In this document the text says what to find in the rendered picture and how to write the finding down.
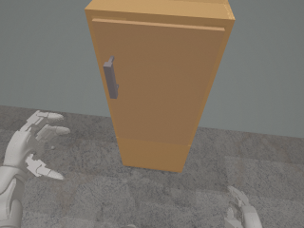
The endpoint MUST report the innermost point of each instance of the cupboard door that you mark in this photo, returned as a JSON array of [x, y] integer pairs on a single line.
[[162, 71]]

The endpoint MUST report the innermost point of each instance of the right robot hand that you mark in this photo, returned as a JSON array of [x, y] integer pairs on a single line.
[[246, 213]]

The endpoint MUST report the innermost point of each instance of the handle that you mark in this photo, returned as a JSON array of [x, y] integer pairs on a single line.
[[110, 78]]

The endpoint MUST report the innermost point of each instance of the left robot hand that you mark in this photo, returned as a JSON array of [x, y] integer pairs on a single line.
[[23, 143]]

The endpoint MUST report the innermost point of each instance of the left robot forearm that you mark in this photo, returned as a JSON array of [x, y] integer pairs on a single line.
[[12, 188]]

